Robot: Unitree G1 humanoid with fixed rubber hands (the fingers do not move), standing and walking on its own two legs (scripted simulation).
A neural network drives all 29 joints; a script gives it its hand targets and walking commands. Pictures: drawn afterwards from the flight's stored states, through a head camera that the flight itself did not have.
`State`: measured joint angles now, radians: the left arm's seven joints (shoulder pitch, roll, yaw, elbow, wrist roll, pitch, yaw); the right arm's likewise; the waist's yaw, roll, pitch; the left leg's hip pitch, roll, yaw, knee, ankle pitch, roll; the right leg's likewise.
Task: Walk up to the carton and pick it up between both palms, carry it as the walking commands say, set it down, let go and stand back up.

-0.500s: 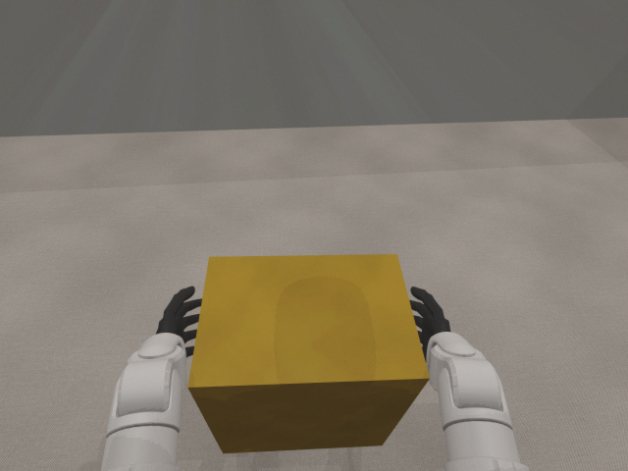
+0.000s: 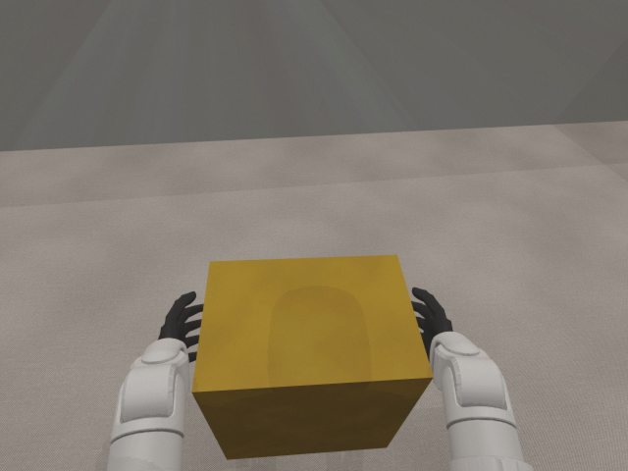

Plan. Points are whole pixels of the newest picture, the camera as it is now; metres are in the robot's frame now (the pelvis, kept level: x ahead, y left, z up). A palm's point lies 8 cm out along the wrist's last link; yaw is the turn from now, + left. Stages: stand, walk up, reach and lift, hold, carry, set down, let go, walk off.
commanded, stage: reach and lift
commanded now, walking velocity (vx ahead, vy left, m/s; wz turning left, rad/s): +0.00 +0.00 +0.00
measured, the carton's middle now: (306, 363) +0.29 +0.00 -0.03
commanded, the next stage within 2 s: hold in 0.30 s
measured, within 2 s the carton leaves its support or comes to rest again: neither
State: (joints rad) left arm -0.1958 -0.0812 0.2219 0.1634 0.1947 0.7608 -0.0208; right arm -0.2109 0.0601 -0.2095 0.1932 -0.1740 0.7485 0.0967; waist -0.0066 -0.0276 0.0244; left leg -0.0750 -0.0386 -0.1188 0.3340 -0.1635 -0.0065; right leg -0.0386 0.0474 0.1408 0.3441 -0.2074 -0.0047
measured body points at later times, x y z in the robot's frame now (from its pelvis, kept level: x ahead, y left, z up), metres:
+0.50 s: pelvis -0.01 +0.00 +0.00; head -0.03 +0.01 +0.45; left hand +0.28 +0.18 +0.02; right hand +0.28 -0.17 +0.03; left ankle +0.02 +0.13 -0.75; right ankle -0.01 -0.12 -0.75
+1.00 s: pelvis +0.00 +0.00 +0.00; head -0.04 +0.02 +0.45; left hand +0.27 +0.18 +0.02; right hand +0.28 -0.16 +0.03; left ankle +0.02 +0.12 -0.75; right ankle -0.01 -0.12 -0.75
